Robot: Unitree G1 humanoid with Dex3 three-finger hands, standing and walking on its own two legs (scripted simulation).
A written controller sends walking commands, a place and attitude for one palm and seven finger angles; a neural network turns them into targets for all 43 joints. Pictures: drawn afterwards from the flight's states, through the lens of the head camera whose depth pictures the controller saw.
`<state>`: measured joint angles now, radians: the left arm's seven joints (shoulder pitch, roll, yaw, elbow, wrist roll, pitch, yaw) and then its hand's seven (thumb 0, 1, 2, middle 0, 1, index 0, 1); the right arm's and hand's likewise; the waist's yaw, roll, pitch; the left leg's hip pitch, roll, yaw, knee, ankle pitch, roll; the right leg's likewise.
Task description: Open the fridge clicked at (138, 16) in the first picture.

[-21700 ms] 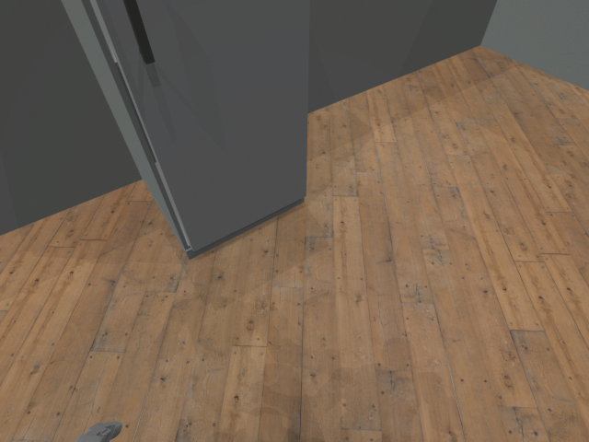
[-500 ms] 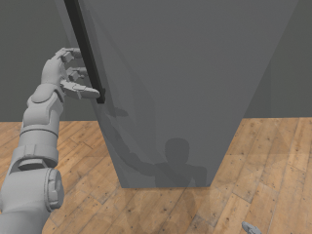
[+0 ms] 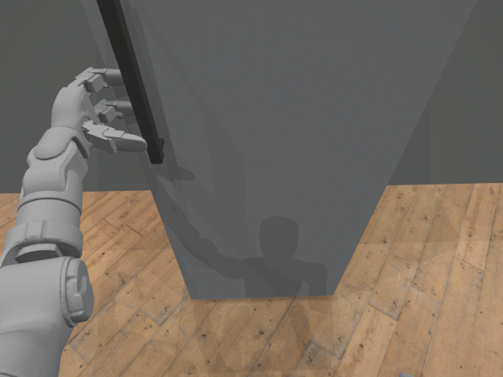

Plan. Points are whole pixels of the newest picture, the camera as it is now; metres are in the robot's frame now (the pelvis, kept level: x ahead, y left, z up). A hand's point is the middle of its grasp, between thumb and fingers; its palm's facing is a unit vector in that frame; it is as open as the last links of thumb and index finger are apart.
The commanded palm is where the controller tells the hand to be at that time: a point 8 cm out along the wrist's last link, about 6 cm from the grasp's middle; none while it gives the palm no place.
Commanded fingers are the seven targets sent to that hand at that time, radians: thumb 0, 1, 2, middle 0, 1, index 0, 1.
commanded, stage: slide the fingers in behind the handle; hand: left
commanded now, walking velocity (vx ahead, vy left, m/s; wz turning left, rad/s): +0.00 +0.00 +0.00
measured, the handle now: (138, 80) +0.49 +0.18 +0.24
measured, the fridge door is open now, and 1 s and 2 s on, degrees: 0 0 0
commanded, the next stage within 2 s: grip the handle and tug to test in 1.56 s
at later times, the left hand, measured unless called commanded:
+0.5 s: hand (131, 119) +0.43 +0.18 +0.21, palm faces +0.04 -1.00 +0.00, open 14.0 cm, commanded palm +0.41 +0.24 +0.21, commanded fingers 0.00 -0.50 0.30 -0.30 -1.20 -0.30 -1.20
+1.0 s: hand (154, 115) +0.44 +0.15 +0.21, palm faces +0.04 -1.00 +0.00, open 14.0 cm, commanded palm +0.42 +0.21 +0.21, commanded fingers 0.00 -0.50 0.30 -0.30 -1.20 -0.30 -1.20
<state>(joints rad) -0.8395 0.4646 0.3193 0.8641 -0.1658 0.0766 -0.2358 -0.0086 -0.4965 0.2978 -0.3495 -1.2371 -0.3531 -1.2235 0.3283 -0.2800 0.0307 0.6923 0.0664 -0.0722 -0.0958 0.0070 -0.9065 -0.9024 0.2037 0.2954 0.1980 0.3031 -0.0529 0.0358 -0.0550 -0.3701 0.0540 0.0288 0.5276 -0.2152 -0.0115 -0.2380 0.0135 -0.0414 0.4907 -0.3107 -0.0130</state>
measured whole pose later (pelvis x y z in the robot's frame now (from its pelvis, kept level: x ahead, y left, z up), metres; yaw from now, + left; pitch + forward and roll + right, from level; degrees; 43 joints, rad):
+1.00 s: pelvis +0.00 +0.00 +0.00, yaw +0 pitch +2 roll -1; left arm -0.80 0.30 0.24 0.70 -0.16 0.14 -0.09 -0.01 -0.50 0.30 -0.29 -1.20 -0.30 -1.20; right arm 0.29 -0.26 0.03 0.72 0.05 -0.06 -0.09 0.01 -0.91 -0.90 0.20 0.30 0.20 0.30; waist -0.03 0.04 -0.04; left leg -0.31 0.05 0.03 0.49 -0.20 -0.01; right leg -0.19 0.01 -0.04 0.46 -0.30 -0.01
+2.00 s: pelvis +0.00 +0.00 +0.00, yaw +0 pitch +1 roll -1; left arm -0.77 0.31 0.22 0.65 -0.16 0.18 -0.09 -0.01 -0.09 0.47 -0.34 -1.26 -0.35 -1.26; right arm 0.26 -0.25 0.04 0.71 0.06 -0.05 -0.10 0.01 -0.91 -0.90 0.20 0.30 0.20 0.30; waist -0.02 0.03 -0.04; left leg -0.30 0.04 0.03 0.48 -0.20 -0.01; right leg -0.16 0.01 -0.04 0.44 -0.30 -0.01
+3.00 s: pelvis +0.02 +0.00 +0.01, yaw -2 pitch +1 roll +0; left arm -0.60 0.28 0.25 0.38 -0.17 0.28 -0.06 0.01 0.77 0.80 -0.32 -1.40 -0.31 -1.38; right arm 0.23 -0.25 0.03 0.66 0.05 -0.02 -0.07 0.01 -0.91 -0.90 0.20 0.30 0.20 0.30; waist -0.01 0.04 -0.05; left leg -0.23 0.05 0.06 0.44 -0.22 -0.02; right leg -0.11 0.01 -0.01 0.41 -0.30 -0.01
